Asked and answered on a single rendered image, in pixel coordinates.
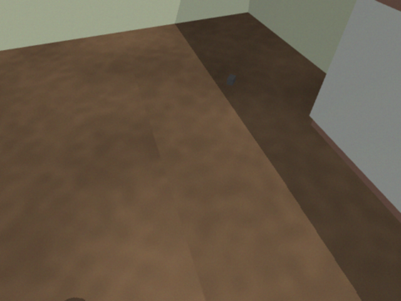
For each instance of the small box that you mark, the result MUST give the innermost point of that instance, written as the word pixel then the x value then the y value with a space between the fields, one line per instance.
pixel 231 79

